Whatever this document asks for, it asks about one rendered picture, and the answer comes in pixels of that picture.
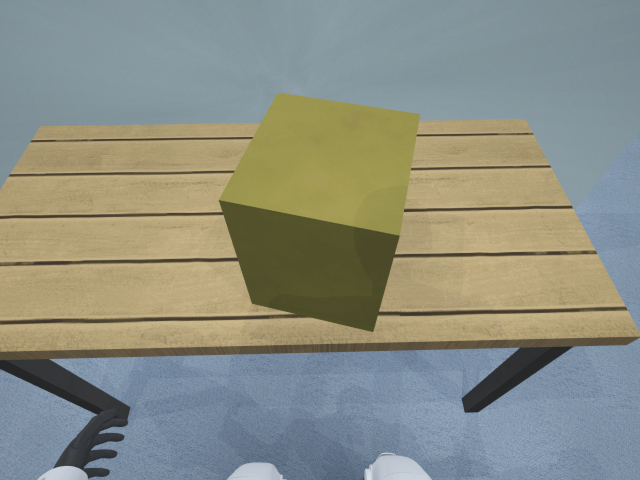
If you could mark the carton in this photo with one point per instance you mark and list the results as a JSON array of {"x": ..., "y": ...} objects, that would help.
[{"x": 315, "y": 206}]

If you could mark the table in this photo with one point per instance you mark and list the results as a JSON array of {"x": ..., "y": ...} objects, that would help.
[{"x": 113, "y": 243}]

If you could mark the left robot hand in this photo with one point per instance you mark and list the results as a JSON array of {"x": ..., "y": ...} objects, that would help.
[{"x": 78, "y": 453}]

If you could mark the right robot shin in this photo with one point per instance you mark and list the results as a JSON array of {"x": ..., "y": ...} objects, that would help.
[{"x": 384, "y": 454}]

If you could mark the robot right thigh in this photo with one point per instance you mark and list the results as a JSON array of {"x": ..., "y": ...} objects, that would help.
[{"x": 392, "y": 467}]

